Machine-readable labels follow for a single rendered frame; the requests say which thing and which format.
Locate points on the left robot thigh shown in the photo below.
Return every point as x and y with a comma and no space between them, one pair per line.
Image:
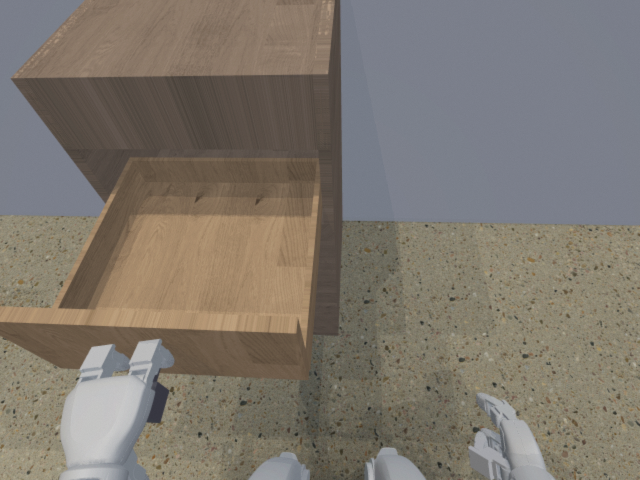
281,468

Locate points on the handle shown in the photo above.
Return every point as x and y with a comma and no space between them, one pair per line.
159,402

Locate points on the robot left shin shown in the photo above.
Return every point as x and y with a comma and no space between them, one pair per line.
288,455

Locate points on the left robot hand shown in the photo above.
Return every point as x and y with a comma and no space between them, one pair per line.
104,416

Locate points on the cabinet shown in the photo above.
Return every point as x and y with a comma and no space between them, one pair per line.
200,79

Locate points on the right robot hand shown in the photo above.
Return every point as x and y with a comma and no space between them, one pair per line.
495,456

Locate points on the drawer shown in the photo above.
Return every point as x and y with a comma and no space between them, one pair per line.
217,257

